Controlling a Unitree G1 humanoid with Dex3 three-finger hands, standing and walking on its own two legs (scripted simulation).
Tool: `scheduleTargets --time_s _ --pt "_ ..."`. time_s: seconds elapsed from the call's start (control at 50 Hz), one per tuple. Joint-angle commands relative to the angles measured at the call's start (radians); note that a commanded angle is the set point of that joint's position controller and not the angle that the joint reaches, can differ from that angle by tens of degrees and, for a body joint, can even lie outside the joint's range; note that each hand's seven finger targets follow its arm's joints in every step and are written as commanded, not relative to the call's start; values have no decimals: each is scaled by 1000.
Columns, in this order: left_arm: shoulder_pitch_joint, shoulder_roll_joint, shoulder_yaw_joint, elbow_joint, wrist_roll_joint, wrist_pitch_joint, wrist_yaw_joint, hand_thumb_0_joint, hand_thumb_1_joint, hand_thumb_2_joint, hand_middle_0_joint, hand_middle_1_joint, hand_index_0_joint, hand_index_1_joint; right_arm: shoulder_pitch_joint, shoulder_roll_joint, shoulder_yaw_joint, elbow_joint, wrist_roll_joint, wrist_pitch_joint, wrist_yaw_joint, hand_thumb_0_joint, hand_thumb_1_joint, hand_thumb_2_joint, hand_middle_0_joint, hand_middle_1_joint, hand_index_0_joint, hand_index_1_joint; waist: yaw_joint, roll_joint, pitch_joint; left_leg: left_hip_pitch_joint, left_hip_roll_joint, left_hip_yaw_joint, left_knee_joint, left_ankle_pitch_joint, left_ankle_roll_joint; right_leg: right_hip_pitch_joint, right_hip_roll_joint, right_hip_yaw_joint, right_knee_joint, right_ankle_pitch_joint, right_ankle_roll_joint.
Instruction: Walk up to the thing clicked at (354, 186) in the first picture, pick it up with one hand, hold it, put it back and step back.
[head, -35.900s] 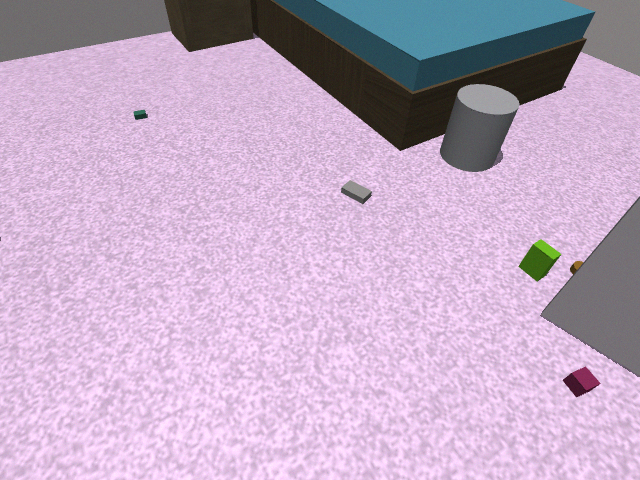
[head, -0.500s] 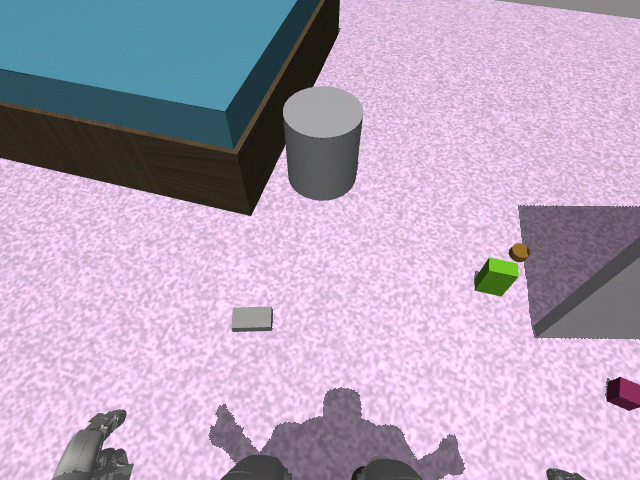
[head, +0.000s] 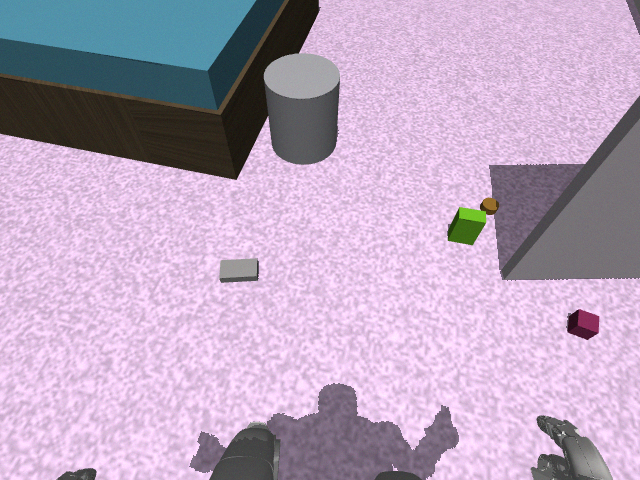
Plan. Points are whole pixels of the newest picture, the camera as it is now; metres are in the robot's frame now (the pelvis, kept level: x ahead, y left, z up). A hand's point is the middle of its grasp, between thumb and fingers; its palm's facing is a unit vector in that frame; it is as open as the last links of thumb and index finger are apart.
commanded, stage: step back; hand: left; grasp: from above
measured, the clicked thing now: (239, 270) +0.77 +0.31 -0.73
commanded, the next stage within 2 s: stand in 1.74 s
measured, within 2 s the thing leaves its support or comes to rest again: neither
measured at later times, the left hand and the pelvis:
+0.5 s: hand out of the picture -0.07 +0.26 -0.13, palm faces +0.07 -0.92 -0.39, open 7.4 cm; pelvis -0.17 -0.02 +0.01, yaw +5 degrees
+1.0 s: hand out of the picture -0.23 +0.25 -0.13, palm faces +0.10 -0.91 -0.40, open 7.4 cm; pelvis -0.25 -0.03 +0.02, yaw +6 degrees
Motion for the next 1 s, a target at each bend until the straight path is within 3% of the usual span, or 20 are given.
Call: scheduleTargets --time_s 0.0,0.06,0.22,0.26,0.28,0.3,0.32,0.38,0.44,0.52,0.58,0.6,0.62,0.64,0.7,0.82,0.88,0.9,0.94,0.98 --pt "-35 385 95 -132 9 -30 21 0 900 900 -200 -300 -200 -300 -8 -199 -76 -78 12 4 -31 0 -900 -900 200 300 200 300 31 -329 -120 6 -144 -151 496 -379 11 -299 -486 586 -449 65 -313" --pt "-159 254 64 -149 10 -33 35 0 900 900 -200 -300 -200 -300 104 -177 -58 -17 26 -7 -25 0 -900 -900 200 300 200 300 -45 -196 -122 -8 -204 -101 517 -232 9 -170 -273 206 -252 340 -194" --pt "-43 249 53 -148 -4 -17 52 0 900 900 -200 -300 -200 -300 122 -145 -50 -16 -6 -18 -17 0 -900 -900 200 300 200 300 31 -249 -235 71 -127 26 -16 -263 13 137 -302 192 -111 612 -201" --pt "-80 253 41 -159 -17 -4 46 0 900 900 -200 -300 -200 -300 217 -154 -61 27 -7 -18 -11 0 -900 -900 200 300 200 300 -22 -219 -270 247 -130 76 -276 -44 35 49 -265 154 -42 506 -145" --pt "-50 220 25 -155 -17 0 45 0 900 900 -200 -300 -200 -300 193 -184 -73 25 -20 -18 -9 0 -900 -900 200 300 200 300 -15 -132 -258 317 -56 -53 -318 22 66 -81 -212 128 4 354 -95" --pt "-51 178 15 -166 -21 -2 44 0 900 900 -200 -300 -200 -300 158 -280 -90 4 -30 -16 -2 0 -900 -900 200 300 200 300 -17 126 -254 364 185 -372 -360 149 181 -286 -57 8 186 34 -33" --pt "-157 223 39 -178 -20 -1 61 0 900 900 -200 -300 -200 -300 133 -353 -102 -18 -23 -15 7 0 -900 -900 200 300 200 300 -75 199 -237 163 316 -493 -402 245 317 -218 4 21 404 -280 -16" --pt "-72 196 37 -111 -35 6 56 0 900 900 -200 -300 -200 -300 23 -230 -62 -24 -26 -27 -10 0 -900 -900 200 300 200 300 15 26 -204 179 180 -238 -291 459 257 -247 50 154 639 -155 -32" --pt "-16 187 39 -87 -26 -2 43 0 900 900 -200 -300 -200 -300 13 -202 -58 -30 -21 -23 -11 0 -900 -900 200 300 200 300 22 97 -191 229 150 -170 -265 398 245 -215 20 101 504 -130 -10" --pt "-37 181 28 -72 -16 -34 23 0 900 900 -200 -300 -200 -300 77 -215 -69 -12 -26 -20 -5 0 -900 -900 200 300 200 300 -39 131 -239 303 135 -189 -289 -10 221 -109 -24 4 45 -116 -5" --pt "84 183 29 19 0 -61 29 0 900 900 -200 -300 -200 -300 53 -208 -63 -1 -18 2 4 0 -900 -900 200 300 200 300 12 72 -257 171 84 -125 -171 -112 162 134 0 -31 -348 65 -43" --pt "87 239 50 24 15 -70 32 0 900 900 -200 -300 -200 -300 75 -154 -47 -3 -15 1 8 0 -900 -900 200 300 200 300 6 -59 -226 -16 8 -82 -44 -229 103 214 -98 184 -355 -13 -75" --pt "40 338 72 -4 16 -69 33 0 900 900 -200 -300 -200 -300 -6 -122 -40 -27 -8 -4 2 0 -900 -900 200 300 200 300 62 -264 -178 -71 -129 -61 89 -322 42 -11 -340 500 -433 -279 -199" --pt "-55 390 80 -27 18 -70 33 0 900 900 -200 -300 -200 -300 -23 -174 -63 -14 -15 -1 -5 0 -900 -900 200 300 200 300 50 -262 -81 7 -90 -131 250 -325 11 -255 -463 620 -490 -405 -281" --pt "-112 261 52 -29 6 -90 37 0 900 900 -200 -300 -200 -300 55 -163 -54 53 8 -22 5 0 -900 -900 200 300 200 300 -8 -120 -83 -10 -134 -124 252 -183 17 -99 -274 297 -354 -64 -173" --pt "-14 272 55 11 11 -91 17 0 900 900 -200 -300 -200 -300 24 -147 -49 63 -16 -53 26 0 -900 -900 200 300 200 300 58 -230 -82 23 -107 -9 -41 -263 5 28 -274 266 -372 -208 -180" --pt "-43 255 28 2 3 -72 7 0 900 900 -200 -300 -200 -300 104 -133 -58 111 -13 -73 23 0 -900 -900 200 300 200 300 0 -202 -127 301 -133 64 -304 -127 25 -83 -228 157 -258 -36 -144" --pt "-31 214 11 0 2 -71 6 0 900 900 -200 -300 -200 -300 141 -147 -70 125 -18 -80 18 0 -900 -900 200 300 200 300 -20 -138 -170 425 -112 11 -333 -89 39 -133 -189 93 -164 49 -114" --pt "-101 188 6 -4 -22 -69 7 0 900 900 -200 -300 -200 -300 183 -274 -90 129 -22 -83 16 0 -900 -900 200 300 200 300 -56 102 -178 350 214 -500 -498 -539 212 -288 -38 -52 140 -158 -37" --pt "-91 224 15 0 -16 -75 4 0 900 900 -200 -300 -200 -300 139 -249 -83 110 -22 -90 14 0 -900 -900 200 300 200 300 -39 19 -110 301 209 -453 -481 -408 247 -288 -88 34 217 -127 -42"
